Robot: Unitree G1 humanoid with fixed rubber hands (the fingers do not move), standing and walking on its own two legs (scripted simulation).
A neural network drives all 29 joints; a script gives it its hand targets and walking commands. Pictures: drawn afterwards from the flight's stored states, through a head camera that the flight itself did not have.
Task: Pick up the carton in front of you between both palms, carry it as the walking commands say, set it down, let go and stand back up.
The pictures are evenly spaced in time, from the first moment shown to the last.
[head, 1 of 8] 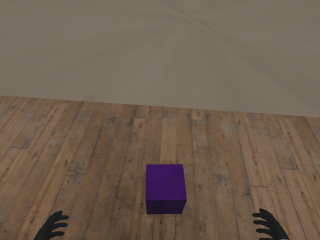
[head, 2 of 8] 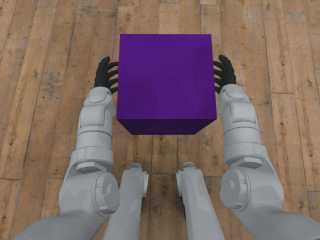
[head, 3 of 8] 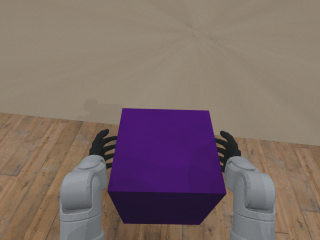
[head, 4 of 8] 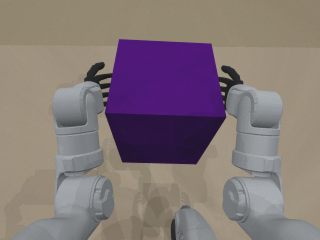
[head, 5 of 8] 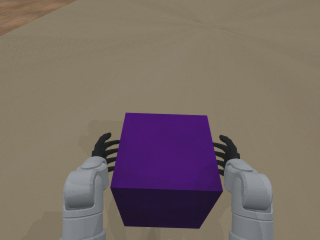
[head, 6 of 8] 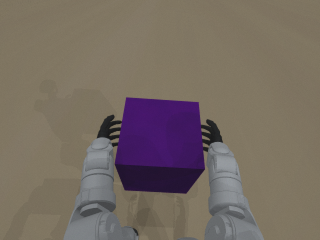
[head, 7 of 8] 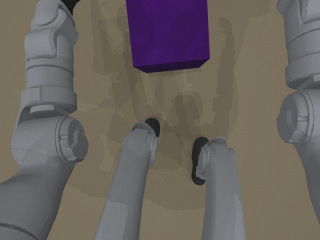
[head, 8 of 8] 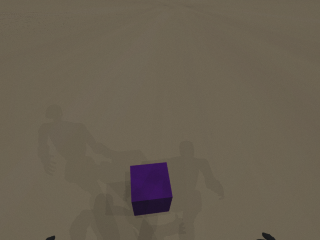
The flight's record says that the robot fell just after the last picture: no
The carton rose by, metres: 1.11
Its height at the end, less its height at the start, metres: +0.37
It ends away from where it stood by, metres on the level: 5.61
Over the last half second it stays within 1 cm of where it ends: yes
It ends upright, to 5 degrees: yes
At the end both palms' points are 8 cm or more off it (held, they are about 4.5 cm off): yes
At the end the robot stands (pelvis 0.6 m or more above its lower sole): yes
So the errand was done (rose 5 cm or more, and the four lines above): yes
